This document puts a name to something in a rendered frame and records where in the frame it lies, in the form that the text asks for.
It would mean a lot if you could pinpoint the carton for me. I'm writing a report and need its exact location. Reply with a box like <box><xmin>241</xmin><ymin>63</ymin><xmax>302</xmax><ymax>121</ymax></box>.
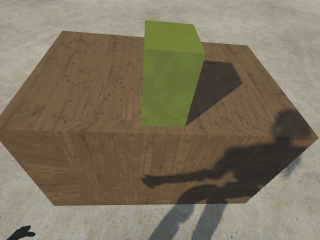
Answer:
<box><xmin>141</xmin><ymin>20</ymin><xmax>206</xmax><ymax>127</ymax></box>

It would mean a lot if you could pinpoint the left robot hand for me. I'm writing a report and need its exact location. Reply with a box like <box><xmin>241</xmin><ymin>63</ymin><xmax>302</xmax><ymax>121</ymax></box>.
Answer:
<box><xmin>7</xmin><ymin>225</ymin><xmax>36</xmax><ymax>240</ymax></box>

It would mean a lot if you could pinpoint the pedestal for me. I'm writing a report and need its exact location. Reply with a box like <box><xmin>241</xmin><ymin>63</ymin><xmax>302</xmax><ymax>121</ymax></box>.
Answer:
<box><xmin>0</xmin><ymin>31</ymin><xmax>319</xmax><ymax>206</ymax></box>

